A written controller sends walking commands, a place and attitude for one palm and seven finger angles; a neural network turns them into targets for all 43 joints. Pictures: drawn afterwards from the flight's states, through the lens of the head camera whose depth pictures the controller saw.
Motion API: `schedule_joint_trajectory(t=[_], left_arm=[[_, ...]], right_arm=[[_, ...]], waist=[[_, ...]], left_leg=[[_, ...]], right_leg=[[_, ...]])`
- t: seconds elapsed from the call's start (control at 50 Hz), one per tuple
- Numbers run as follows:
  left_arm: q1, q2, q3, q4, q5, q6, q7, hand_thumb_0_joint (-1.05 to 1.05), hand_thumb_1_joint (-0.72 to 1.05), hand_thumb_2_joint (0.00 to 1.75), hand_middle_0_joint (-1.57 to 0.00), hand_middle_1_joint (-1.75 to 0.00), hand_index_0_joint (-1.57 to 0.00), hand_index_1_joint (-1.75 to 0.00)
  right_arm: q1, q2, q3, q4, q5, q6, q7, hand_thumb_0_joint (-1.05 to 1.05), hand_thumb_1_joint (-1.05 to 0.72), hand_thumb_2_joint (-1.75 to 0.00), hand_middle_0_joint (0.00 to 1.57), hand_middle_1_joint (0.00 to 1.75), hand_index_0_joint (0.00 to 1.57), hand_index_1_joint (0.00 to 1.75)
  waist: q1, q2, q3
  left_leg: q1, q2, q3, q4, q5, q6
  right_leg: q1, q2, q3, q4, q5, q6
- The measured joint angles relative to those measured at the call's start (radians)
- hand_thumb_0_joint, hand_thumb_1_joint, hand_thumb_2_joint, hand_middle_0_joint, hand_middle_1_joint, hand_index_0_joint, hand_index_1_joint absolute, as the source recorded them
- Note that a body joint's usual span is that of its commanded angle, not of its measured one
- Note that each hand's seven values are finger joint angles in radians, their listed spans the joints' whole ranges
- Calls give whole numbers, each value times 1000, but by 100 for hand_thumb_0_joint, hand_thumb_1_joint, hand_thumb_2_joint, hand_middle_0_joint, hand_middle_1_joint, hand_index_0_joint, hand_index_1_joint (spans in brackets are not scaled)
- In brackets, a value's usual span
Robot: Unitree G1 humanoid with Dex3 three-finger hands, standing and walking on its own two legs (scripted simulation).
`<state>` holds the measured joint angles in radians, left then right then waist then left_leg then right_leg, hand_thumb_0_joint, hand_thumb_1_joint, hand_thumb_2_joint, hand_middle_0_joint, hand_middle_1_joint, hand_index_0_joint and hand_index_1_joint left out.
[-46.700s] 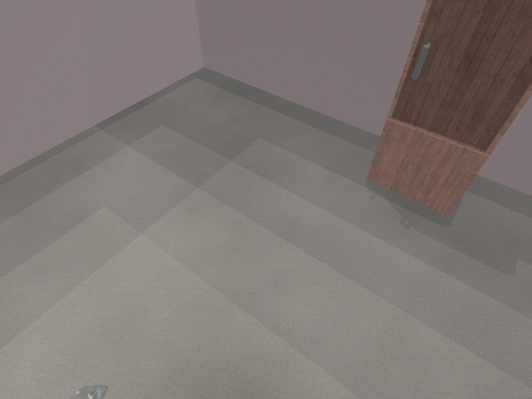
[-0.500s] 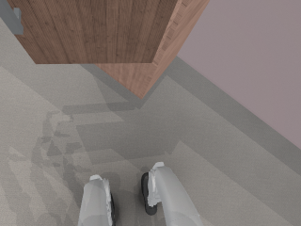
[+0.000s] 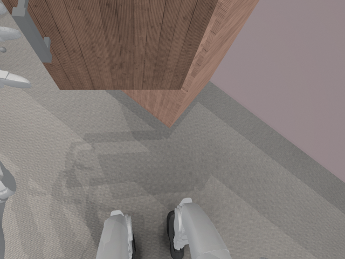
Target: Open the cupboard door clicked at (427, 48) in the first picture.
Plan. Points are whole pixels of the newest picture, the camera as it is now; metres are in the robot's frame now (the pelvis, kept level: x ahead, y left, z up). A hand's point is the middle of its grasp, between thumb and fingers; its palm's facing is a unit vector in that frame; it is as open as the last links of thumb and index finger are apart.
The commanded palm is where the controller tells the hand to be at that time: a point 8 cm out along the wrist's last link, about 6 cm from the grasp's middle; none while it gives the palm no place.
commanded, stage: move the hooked fingers beside the handle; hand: left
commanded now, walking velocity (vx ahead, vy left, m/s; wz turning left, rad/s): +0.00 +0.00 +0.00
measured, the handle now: (35, 30) +0.58 +0.23 +0.05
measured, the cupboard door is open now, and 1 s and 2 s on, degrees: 43 43 42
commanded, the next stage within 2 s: slide the fingers in behind the handle in 0.14 s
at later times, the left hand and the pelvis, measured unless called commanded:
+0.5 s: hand (9, 52) +0.53 +0.27 +0.04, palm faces +0.00 -1.00 -0.02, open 14.0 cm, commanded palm +0.53 +0.29 +0.04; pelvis -0.01 +0.00 -0.02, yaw +0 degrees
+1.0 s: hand (18, 55) +0.52 +0.26 +0.04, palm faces +0.01 -1.00 -0.02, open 14.3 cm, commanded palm +0.52 +0.26 +0.04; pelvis +0.00 +0.00 +0.00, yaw +1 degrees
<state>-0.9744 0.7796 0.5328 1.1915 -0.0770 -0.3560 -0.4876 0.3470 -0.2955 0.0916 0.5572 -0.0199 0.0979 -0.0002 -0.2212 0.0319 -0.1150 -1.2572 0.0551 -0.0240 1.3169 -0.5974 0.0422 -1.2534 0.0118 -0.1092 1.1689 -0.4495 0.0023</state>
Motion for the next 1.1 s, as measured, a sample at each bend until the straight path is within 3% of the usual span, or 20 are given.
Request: schedule_joint_trajectory(t=[0.2,0.36,0.54,0.86,1.02,1.1], left_arm=[[-14,34,32,13,3,-13,-15,-1,-50,30,-30,-120,-30,-120],[-70,73,4,30,8,14,-30,-1,-50,30,-30,-120,-30,-120],[-76,34,-2,2,14,37,11,-1,-50,30,-30,-120,-30,-122],[-48,-36,-60,-2,-4,11,78,-1,-50,30,-30,-120,-25,-122],[-21,-101,-114,-34,-12,-12,97,-1,-50,30,-30,-120,-23,-121],[-18,-143,-113,-33,-12,-23,104,-1,-50,30,-30,-120,-25,-121]], right_arm=[[-22,-4,5,1,6,-5,-5,0,-90,-90,20,30,20,30],[-18,-4,17,8,7,-10,-13,0,-90,-90,20,30,20,30],[-3,4,16,12,-1,-9,-6,0,-90,-90,20,30,20,30],[23,19,3,49,-10,-15,7,0,-90,-90,20,30,20,30],[15,21,-14,62,-14,-10,14,0,-90,-90,20,30,20,30],[2,23,-16,56,-14,-4,15,0,-90,-90,20,30,20,30]], waist=[[0,-6,13],[-7,-5,15],[-16,-2,10],[-1,-4,0],[14,-4,-4],[10,-3,-9]], left_leg=[[-35,5,-3,35,-5,-6],[-84,2,-15,65,-4,-8],[-96,0,-15,68,-1,-5],[-49,-11,-17,26,7,-1],[-22,-18,-21,7,8,-2],[-8,-17,-17,-1,7,-1]], right_leg=[[-39,3,-2,39,-6,-7],[-81,0,-14,63,-6,-11],[-90,-2,-13,62,-1,-7],[-38,-10,-14,21,2,-2],[-8,-15,-17,3,-1,0],[3,-13,-14,-3,-1,1]])
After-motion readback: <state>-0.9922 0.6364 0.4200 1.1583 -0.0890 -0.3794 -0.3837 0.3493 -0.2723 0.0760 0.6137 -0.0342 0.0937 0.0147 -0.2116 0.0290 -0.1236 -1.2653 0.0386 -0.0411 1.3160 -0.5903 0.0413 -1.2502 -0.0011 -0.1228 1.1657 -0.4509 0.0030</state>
